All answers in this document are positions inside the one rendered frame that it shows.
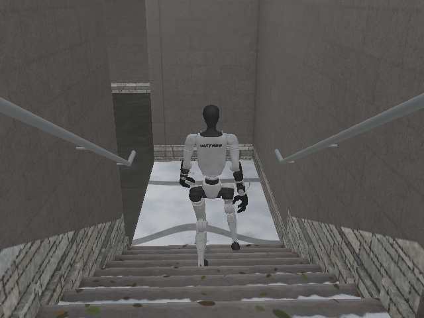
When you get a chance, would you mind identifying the right robot forearm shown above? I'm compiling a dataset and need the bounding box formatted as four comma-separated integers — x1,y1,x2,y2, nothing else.
233,162,246,196

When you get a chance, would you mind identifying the left robot upper arm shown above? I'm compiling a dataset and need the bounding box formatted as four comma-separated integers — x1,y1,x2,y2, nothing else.
182,134,198,169

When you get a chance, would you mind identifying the right robot hand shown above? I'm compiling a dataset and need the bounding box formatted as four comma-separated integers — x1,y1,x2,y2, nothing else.
233,194,248,213

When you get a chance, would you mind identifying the right robot upper arm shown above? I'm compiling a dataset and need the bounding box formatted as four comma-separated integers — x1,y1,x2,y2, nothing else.
225,133,240,172

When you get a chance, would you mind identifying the left robot thigh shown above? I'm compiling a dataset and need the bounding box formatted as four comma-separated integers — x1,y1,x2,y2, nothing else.
189,185,208,233

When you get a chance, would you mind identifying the robot head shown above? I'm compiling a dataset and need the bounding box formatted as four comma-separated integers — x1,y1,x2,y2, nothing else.
200,105,223,137

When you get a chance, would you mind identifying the left robot forearm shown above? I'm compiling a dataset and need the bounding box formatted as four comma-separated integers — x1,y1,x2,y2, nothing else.
180,160,189,180

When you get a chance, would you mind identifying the left robot hand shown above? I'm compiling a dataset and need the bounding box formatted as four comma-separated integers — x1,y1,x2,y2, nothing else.
180,177,195,188

